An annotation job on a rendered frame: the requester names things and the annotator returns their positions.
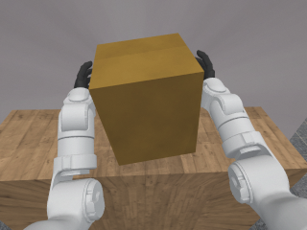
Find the pedestal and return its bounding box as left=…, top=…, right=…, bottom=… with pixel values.
left=0, top=106, right=307, bottom=230

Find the left robot forearm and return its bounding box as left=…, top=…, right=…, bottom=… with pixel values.
left=47, top=87, right=97, bottom=218

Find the robot right upper arm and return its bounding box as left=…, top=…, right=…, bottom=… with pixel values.
left=227, top=154, right=307, bottom=230

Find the right robot hand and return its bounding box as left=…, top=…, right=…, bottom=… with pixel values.
left=195, top=50, right=215, bottom=80

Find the right robot forearm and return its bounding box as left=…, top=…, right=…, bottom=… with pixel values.
left=201, top=78, right=290, bottom=189

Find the carton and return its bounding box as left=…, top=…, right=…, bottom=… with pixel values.
left=88, top=33, right=204, bottom=166

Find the left robot hand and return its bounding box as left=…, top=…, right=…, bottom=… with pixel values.
left=74, top=60, right=93, bottom=89

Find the robot left upper arm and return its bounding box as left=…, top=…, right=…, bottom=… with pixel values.
left=23, top=178, right=106, bottom=230

